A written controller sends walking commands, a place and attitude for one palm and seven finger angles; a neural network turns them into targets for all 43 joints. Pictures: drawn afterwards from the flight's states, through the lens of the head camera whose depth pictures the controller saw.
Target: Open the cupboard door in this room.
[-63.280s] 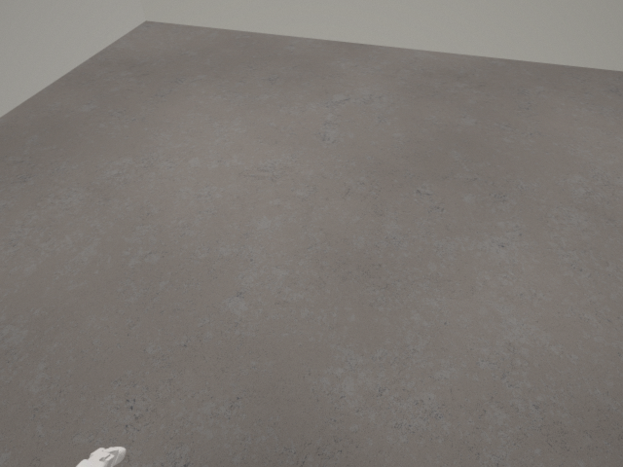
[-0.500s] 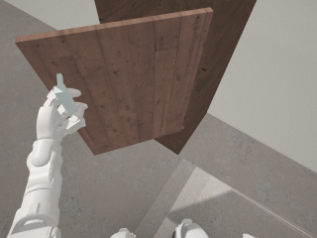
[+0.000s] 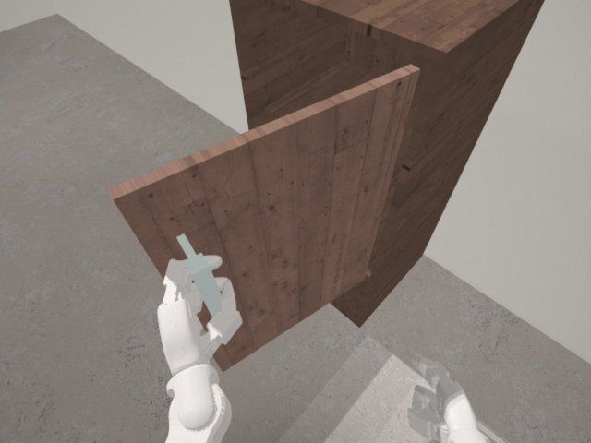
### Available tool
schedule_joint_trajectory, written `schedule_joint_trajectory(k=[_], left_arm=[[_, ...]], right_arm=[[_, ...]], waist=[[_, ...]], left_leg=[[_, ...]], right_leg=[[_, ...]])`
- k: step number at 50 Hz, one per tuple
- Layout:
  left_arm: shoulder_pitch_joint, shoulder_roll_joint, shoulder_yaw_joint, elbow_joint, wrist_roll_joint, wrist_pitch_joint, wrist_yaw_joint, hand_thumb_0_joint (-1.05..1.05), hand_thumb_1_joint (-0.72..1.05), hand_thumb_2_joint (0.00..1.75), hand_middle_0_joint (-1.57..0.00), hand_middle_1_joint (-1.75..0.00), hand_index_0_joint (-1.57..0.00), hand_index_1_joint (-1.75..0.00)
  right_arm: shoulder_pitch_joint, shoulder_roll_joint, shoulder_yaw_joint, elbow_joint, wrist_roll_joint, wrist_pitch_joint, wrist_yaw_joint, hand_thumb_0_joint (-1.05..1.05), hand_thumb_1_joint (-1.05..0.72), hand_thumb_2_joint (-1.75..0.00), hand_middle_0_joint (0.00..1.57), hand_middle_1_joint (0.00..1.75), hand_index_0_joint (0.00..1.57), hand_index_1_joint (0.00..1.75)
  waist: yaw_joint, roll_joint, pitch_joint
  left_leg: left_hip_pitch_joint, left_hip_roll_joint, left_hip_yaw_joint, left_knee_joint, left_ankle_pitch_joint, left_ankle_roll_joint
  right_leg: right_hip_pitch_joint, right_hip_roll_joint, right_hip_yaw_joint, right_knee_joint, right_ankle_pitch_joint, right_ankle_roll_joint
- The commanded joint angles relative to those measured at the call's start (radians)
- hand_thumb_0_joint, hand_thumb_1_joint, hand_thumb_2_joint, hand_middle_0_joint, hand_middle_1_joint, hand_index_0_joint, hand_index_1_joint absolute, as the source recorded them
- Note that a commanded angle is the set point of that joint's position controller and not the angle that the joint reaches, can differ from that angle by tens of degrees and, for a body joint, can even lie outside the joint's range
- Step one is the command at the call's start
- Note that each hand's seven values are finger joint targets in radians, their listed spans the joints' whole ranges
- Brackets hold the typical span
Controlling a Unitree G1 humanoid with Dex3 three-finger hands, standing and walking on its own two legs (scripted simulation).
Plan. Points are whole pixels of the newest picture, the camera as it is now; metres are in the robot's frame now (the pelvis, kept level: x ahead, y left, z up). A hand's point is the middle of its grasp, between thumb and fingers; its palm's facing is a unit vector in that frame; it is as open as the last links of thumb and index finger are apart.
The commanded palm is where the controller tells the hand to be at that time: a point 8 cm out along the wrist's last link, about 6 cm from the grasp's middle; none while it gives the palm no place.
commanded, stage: open thumb and fingers to let go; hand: left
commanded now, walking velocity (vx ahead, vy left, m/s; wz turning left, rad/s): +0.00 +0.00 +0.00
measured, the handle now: (204, 283) +0.31 +0.15 +0.05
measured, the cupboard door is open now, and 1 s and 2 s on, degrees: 78 78 80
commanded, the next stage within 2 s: slide the hand sideways off the handle in 0.90 s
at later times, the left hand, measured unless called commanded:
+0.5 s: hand (236, 311) +0.27 +0.10 +0.05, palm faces +0.41 -0.91 -0.01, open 10.6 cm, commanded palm +0.23 +0.14 +0.05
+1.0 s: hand (232, 311) +0.27 +0.10 +0.05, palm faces +0.36 -0.93 -0.01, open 14.3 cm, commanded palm +0.23 +0.14 +0.05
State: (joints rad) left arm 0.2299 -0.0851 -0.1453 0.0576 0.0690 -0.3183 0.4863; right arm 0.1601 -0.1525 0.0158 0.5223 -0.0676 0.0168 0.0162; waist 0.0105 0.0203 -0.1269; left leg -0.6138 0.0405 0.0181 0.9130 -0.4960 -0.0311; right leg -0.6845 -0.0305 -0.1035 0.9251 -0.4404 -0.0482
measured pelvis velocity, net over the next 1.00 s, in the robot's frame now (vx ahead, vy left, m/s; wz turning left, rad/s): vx -0.04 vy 0.02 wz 0.01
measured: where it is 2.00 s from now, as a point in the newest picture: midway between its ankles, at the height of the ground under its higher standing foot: outside the picture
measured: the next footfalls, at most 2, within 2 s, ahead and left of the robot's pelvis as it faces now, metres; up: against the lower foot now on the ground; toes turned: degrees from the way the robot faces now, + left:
none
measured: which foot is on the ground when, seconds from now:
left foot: down 0.00-1.00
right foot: down 0.00-1.00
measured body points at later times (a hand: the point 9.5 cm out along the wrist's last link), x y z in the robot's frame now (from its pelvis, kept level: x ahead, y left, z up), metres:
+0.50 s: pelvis -0.03 -0.01 +0.00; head +0.02 -0.03 +0.44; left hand +0.25 +0.14 +0.05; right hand +0.14 -0.24 -0.12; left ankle -0.03 +0.14 -0.69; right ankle +0.01 -0.09 -0.69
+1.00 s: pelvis -0.04 +0.02 -0.01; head +0.01 +0.01 +0.44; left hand +0.25 +0.15 +0.05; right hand +0.14 -0.19 -0.11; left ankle -0.03 +0.14 -0.69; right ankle +0.01 -0.09 -0.69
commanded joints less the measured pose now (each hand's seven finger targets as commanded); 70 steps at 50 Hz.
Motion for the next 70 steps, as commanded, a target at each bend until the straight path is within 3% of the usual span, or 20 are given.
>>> schedule_joint_trajectory(k=[1, 4, 6, 11, 12, 15, 17, 24, 26, 35, 44, 50, 51, 52, 53, 54, 57, 60, 66, 70], left_arm=[[-0.073, -0.043, -0.051, -0.23, 0.033, -0.064, 0.038, 0.0, 0.9, 0.9, -0.4, -1.35, -0.4, -1.35], [-0.199, -0.023, -0.069, -0.23, 0.063, -0.073, 0.053, 0.0, 0.9, 0.9, -0.4, -1.35, -0.4, -1.35], [-0.194, -0.001, -0.042, -0.2, 0.073, -0.075, 0.058, 0.0, 0.76, 0.84, -0.39, -1.34, -0.39, -1.34], [-0.273, 0.038, 0.011, -0.151, 0.021, -0.077, 0.026, 0.0, 0.41, 0.69, -0.36, -1.3, -0.36, -1.3], [-0.275, 0.025, 0.006, -0.144, 0.01, -0.077, 0.017, 0.0, 0.34, 0.66, -0.36, -1.29, -0.36, -1.29], [-0.3, 0.02, 0.021, -0.137, -0.021, -0.084, 0.007, 0.0, 0.13, 0.57, -0.35, -1.27, -0.35, -1.27], [-0.268, 0.02, 0.036, -0.092, -0.033, -0.081, 0.007, 0.0, -0.01, 0.51, -0.33, -1.25, -0.33, -1.25], [-0.365, 0.028, 0.037, -0.065, -0.008, -0.096, 0.034, 0.0, -0.5, 0.3, -0.3, -1.2, -0.3, -1.2], [-0.369, 0.033, 0.041, -0.05, 0.0, -0.096, 0.041, 0.0, -0.5, 0.3, -0.3, -1.2, -0.3, -1.2], [-0.411, 0.013, 0.04, -0.02, 0.006, -0.088, 0.066, 0.0, -0.5, 0.3, -0.22, -0.75, -0.22, -0.75], [-0.45, -0.068, -0.035, -0.023, 0.026, -0.068, 0.098, 0.0, -0.5, 0.3, -0.15, -0.3, -0.15, -0.3], [-0.489, -0.088, -0.06, -0.017, 0.041, -0.049, 0.116, 0.0, -0.5, 0.3, -0.15, -0.3, -0.15, -0.3], [-0.503, 0.013, -0.247, -0.021, 0.153, -0.083, -0.09, 0.0, -0.5, 0.3, -0.15, -0.3, -0.15, -0.3], [-0.546, 0.117, -0.135, -0.087, 0.122, -0.122, -0.199, 0.0, -0.5, 0.3, -0.15, -0.3, -0.15, -0.3], [-0.536, 0.118, -0.157, -0.11, 0.104, -0.137, -0.284, 0.0, -0.5, 0.3, -0.15, -0.3, -0.15, -0.3], [-0.523, 0.092, -0.194, -0.117, 0.073, -0.139, -0.365, 0.0, -0.5, 0.3, -0.15, -0.3, -0.15, -0.3], [-0.482, 0.051, -0.183, -0.122, -0.102, -0.094, -0.533, 0.0, -0.5, 0.3, -0.15, -0.3, -0.15, -0.3], [-0.404, 0.036, -0.125, -0.13, -0.179, -0.044, -0.519, 0.0, -0.5, 0.3, -0.15, -0.3, -0.15, -0.3], [-0.233, 0.105, -0.069, -0.206, -0.1, -0.034, -0.406, 0.0, -0.5, 0.3, -0.15, -0.3, -0.15, -0.3], [-0.202, 0.156, -0.021, -0.251, -0.079, -0.036, -0.389, 0.0, -0.5, 0.3, -0.15, -0.3, -0.15, -0.3]], right_arm=[[-0.016, -0.102, -0.043, -0.127, -0.011, -0.07, -0.014, 0.0, -0.9, -0.9, 0.2, 0.3, 0.2, 0.3], [-0.018, -0.111, -0.046, -0.106, -0.016, -0.091, -0.02, 0.0, -0.9, -0.9, 0.2, 0.3, 0.2, 0.3], [-0.014, -0.109, -0.05, -0.097, -0.015, -0.096, -0.026, 0.0, -0.9, -0.9, 0.2, 0.3, 0.2, 0.3], [-0.03, -0.115, -0.05, -0.079, -0.003, -0.106, -0.045, 0.0, -0.9, -0.9, 0.2, 0.3, 0.2, 0.3], [-0.036, -0.114, -0.05, -0.076, -0.003, -0.108, -0.046, 0.0, -0.9, -0.9, 0.2, 0.3, 0.2, 0.3], [-0.036, -0.117, -0.052, -0.073, 0.002, -0.115, -0.046, 0.0, -0.9, -0.9, 0.2, 0.3, 0.2, 0.3], [-0.03, -0.122, -0.052, -0.073, 0.002, -0.119, -0.042, 0.0, -0.9, -0.9, 0.2, 0.3, 0.2, 0.3], [-0.038, -0.127, -0.053, -0.073, -0.001, -0.12, -0.034, 0.0, -0.9, -0.9, 0.2, 0.3, 0.2, 0.3], [-0.035, -0.13, -0.054, -0.074, -0.001, -0.119, -0.033, 0.0, -0.9, -0.9, 0.2, 0.3, 0.2, 0.3], [-0.038, -0.128, -0.049, -0.079, -0.005, -0.111, -0.03, 0.0, -0.9, -0.9, 0.2, 0.3, 0.2, 0.3], [-0.047, -0.127, -0.045, -0.087, -0.007, -0.105, -0.017, 0.0, -0.9, -0.9, 0.2, 0.3, 0.2, 0.3], [-0.044, -0.128, -0.045, -0.081, -0.008, -0.103, -0.019, 0.0, -0.9, -0.9, 0.2, 0.3, 0.2, 0.3], [0.018, -0.161, -0.038, -0.056, -0.011, -0.112, -0.022, 0.0, -0.9, -0.9, 0.2, 0.3, 0.2, 0.3], [0.025, -0.164, -0.051, -0.075, 0.004, -0.114, -0.031, 0.0, -0.9, -0.9, 0.2, 0.3, 0.2, 0.3], [0.022, -0.165, -0.049, -0.086, 0.006, -0.118, -0.037, 0.0, -0.9, -0.9, 0.2, 0.3, 0.2, 0.3], [0.024, -0.162, -0.045, -0.099, 0.02, -0.129, -0.04, 0.0, -0.9, -0.9, 0.2, 0.3, 0.2, 0.3], [0.02, -0.168, -0.033, -0.135, 0.064, -0.159, -0.051, 0.0, -0.9, -0.9, 0.2, 0.3, 0.2, 0.3], [0.013, -0.174, -0.029, -0.16, 0.079, -0.182, -0.05, 0.0, -0.9, -0.9, 0.2, 0.3, 0.2, 0.3], [0.022, -0.175, -0.032, -0.196, 0.063, -0.182, -0.018, 0.0, -0.9, -0.9, 0.2, 0.3, 0.2, 0.3], [0.025, -0.173, -0.03, -0.21, 0.057, -0.167, -0.02, 0.0, -0.9, -0.9, 0.2, 0.3, 0.2, 0.3]], waist=[[-0.024, -0.104, -0.195], [-0.042, -0.106, -0.209], [-0.027, -0.104, -0.219], [-0.025, -0.156, -0.22], [-0.02, -0.131, -0.224], [-0.016, -0.117, -0.239], [-0.012, -0.16, -0.23], [-0.016, -0.124, -0.204], [-0.015, -0.125, -0.197], [-0.004, -0.094, -0.215], [-0.016, -0.065, -0.196], [-0.022, -0.094, -0.211], [-0.107, -0.126, -0.158], [-0.068, -0.081, -0.243], [-0.06, -0.041, -0.286], [-0.071, -0.031, -0.263], [-0.069, -0.026, -0.222], [-0.045, -0.077, -0.183], [-0.005, -0.062, -0.175], [-0.005, -0.058, -0.157]], left_leg=[[-0.023, -0.054, -0.016, -0.066, 0.292, 0.03], [-0.043, -0.055, -0.023, -0.038, 0.263, 0.032], [-0.056, -0.058, -0.022, -0.034, 0.245, 0.032], [-0.102, -0.065, -0.022, -0.028, 0.173, 0.033], [-0.097, -0.067, -0.019, -0.03, 0.17, 0.033], [-0.081, -0.067, -0.017, -0.04, 0.172, 0.033], [-0.094, -0.066, -0.019, -0.046, 0.166, 0.034], [-0.084, -0.068, -0.013, -0.058, 0.137, 0.04], [-0.077, -0.065, -0.014, -0.063, 0.133, 0.041], [-0.053, -0.063, -0.015, -0.084, 0.149, 0.04], [-0.029, -0.052, -0.032, -0.095, 0.157, 0.034], [-0.031, -0.05, -0.043, -0.093, 0.153, 0.031], [-0.027, -0.047, -0.038, -0.066, 0.155, 0.05], [-0.018, -0.049, -0.039, -0.059, 0.172, 0.052], [0.003, -0.052, -0.036, -0.056, 0.188, 0.054], [0.013, -0.051, -0.042, -0.059, 0.185, 0.053], [0.03, -0.05, -0.06, -0.09, 0.148, 0.049], [0.013, -0.049, -0.079, -0.12, 0.101, 0.041], [-0.017, -0.049, -0.07, -0.109, 0.138, 0.033], [-0.042, -0.051, -0.056, -0.095, 0.109, 0.034]], right_leg=[[0.268, -0.006, 0.099, -0.133, 0.446, 0.034], [0.23, -0.02, 0.115, -0.125, 0.4, 0.038], [0.238, -0.023, 0.133, -0.135, 0.365, 0.036], [0.272, -0.051, 0.202, -0.199, 0.242, 0.051], [0.273, -0.055, 0.209, -0.203, 0.235, 0.053], [0.273, -0.048, 0.195, -0.202, 0.213, 0.05], [0.28, -0.048, 0.193, -0.209, 0.209, 0.055], [0.228, -0.038, 0.175, -0.213, 0.094, 0.042], [0.216, -0.03, 0.162, -0.213, 0.074, 0.036], [0.194, -0.008, 0.103, -0.165, 0.117, 0.025], [0.127, 0.011, 0.05, -0.121, 0.117, 0.015], [0.112, 0.015, 0.038, -0.106, 0.105, 0.014], [0.067, 0.007, 0.062, -0.099, 0.172, 0.016], [0.101, -0.001, 0.071, -0.085, 0.202, 0.008], [0.124, -0.003, 0.079, -0.074, 0.227, 0.005], [0.111, -0.002, 0.072, -0.075, 0.222, 0.005], [0.106, 0.01, 0.053, -0.099, 0.162, 0.008], [0.09, 0.016, 0.025, -0.101, 0.088, 0.015], [0.088, 0.013, 0.025, -0.065, 0.099, 0.007], [0.081, 0.013, 0.037, -0.064, 0.077, 0.008]])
